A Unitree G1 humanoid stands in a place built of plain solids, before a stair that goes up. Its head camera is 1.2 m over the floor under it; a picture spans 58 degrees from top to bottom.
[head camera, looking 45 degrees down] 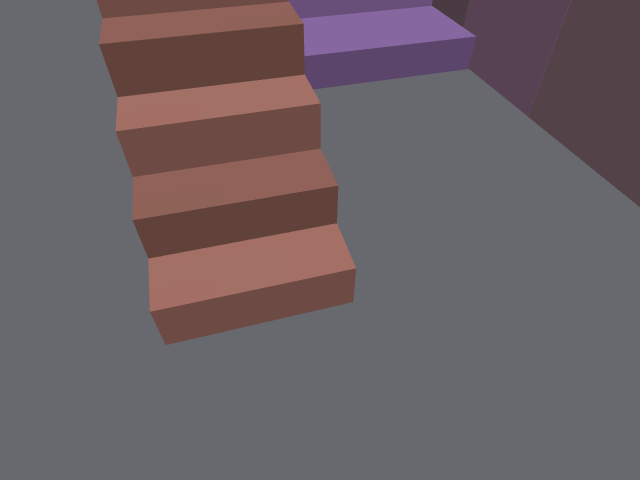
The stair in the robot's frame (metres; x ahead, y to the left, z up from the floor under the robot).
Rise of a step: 0.18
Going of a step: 0.20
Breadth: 0.62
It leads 16 degrees to the left of straight ahead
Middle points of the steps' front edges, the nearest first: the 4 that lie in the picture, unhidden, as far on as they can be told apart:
0.81 0.19 0.18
1.01 0.24 0.35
1.20 0.30 0.53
1.40 0.35 0.70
